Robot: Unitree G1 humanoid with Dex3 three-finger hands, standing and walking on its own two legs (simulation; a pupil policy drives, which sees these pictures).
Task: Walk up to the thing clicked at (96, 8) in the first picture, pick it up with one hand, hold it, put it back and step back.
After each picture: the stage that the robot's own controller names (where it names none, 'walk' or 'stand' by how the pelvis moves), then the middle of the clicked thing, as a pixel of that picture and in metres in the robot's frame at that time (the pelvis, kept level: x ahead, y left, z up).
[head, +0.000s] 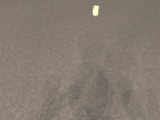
stand; (95, 10) +2.07 -0.17 -0.72
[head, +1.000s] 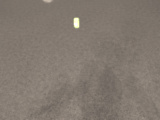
walk; (76, 22) +1.92 +0.19 -0.70
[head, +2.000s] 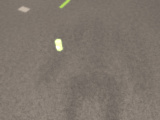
walk; (58, 45) +1.30 +0.33 -0.71
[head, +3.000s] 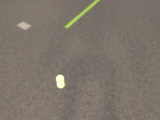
walk; (60, 81) +0.82 +0.23 -0.71
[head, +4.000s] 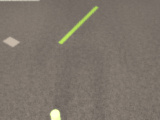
walk; (55, 116) +0.50 +0.19 -0.70
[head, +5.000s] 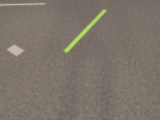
stand; out of the picture +0.34 +0.18 -0.71
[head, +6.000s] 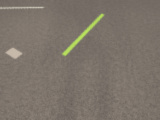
stand; out of the picture +0.35 +0.18 -0.72
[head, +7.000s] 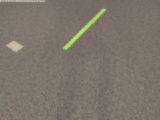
stand; out of the picture +0.37 +0.18 -0.72
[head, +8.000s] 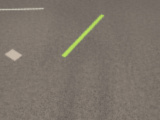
stand; out of the picture +0.33 +0.18 -0.73
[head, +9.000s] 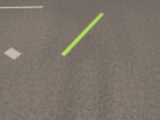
stand; out of the picture +0.33 +0.18 -0.73
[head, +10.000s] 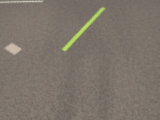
go down; out of the picture +0.33 +0.18 -0.72
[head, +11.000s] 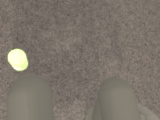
go down; (18, 60) +0.41 +0.24 -0.30
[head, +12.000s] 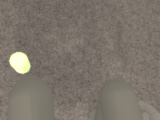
close in; (20, 63) +0.40 +0.25 -0.29
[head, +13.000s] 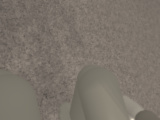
close in; out of the picture +0.37 +0.28 -0.21
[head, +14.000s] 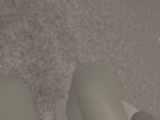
close; out of the picture +0.37 +0.29 -0.21
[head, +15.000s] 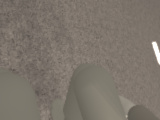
lift; out of the picture +0.35 +0.28 -0.23
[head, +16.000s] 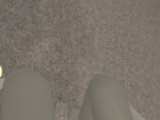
lift; out of the picture +0.30 +0.27 -0.15
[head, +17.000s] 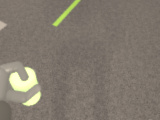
lift; (26, 87) +0.32 +0.18 +0.03
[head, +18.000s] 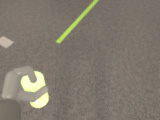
hold; (36, 90) +0.32 +0.17 +0.00
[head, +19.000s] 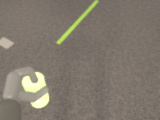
hold; (36, 90) +0.32 +0.17 +0.00
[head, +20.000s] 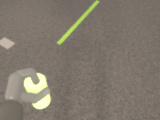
crouch; (38, 91) +0.32 +0.16 -0.01
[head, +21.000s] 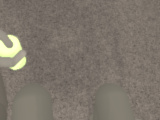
crouch; (12, 53) +0.42 +0.23 -0.10
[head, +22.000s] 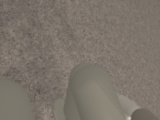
lower; out of the picture +0.39 +0.31 -0.22
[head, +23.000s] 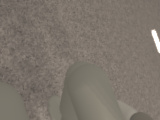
lower; out of the picture +0.41 +0.30 -0.22
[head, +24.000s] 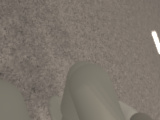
lower; out of the picture +0.40 +0.30 -0.22
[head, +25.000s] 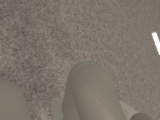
lower; out of the picture +0.40 +0.31 -0.22
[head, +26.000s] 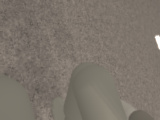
open; out of the picture +0.38 +0.29 -0.22
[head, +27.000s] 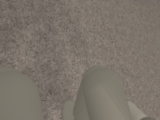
stand; out of the picture +0.38 +0.28 -0.23
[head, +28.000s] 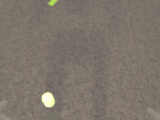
stand; (48, 100) +0.39 +0.19 -0.54
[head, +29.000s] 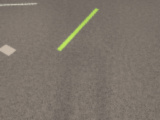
stand; out of the picture +0.38 +0.18 -0.67
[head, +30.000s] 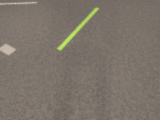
stand; out of the picture +0.37 +0.18 -0.67
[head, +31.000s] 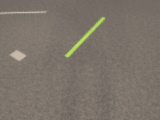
stand; out of the picture +0.39 +0.16 -0.72
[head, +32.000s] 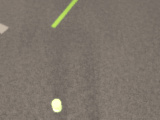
walk; (56, 105) +0.46 +0.16 -0.70
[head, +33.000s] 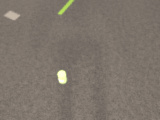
walk; (62, 77) +0.71 +0.19 -0.70
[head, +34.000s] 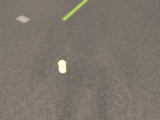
stand; (62, 66) +0.99 +0.21 -0.70
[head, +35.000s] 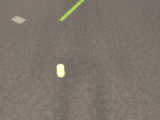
stand; (60, 70) +0.92 +0.20 -0.72
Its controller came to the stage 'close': yes
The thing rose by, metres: 0.70
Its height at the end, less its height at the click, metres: +0.00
